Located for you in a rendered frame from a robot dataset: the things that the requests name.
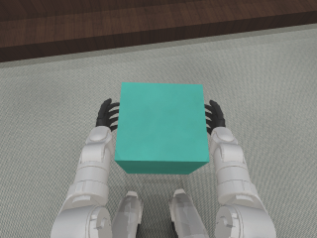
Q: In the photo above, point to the carton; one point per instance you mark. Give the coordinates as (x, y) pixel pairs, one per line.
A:
(161, 129)

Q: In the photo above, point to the left robot upper arm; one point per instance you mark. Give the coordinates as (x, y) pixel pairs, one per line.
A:
(90, 221)

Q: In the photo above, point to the robot right hand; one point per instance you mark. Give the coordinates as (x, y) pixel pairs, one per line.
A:
(216, 116)

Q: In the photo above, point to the robot left hand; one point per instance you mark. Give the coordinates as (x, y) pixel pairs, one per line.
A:
(104, 114)

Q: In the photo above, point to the right robot upper arm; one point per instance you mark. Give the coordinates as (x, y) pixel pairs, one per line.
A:
(240, 221)

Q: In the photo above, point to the robot right thigh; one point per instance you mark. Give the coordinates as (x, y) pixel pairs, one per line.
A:
(186, 217)

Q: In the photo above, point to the left robot forearm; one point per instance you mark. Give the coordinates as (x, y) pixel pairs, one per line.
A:
(90, 184)

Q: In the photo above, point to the robot thigh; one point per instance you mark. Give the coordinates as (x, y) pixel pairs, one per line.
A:
(186, 217)
(127, 217)

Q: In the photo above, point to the robot left thigh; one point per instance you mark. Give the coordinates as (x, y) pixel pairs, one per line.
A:
(127, 217)

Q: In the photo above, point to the right robot forearm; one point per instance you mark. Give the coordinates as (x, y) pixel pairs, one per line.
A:
(234, 183)

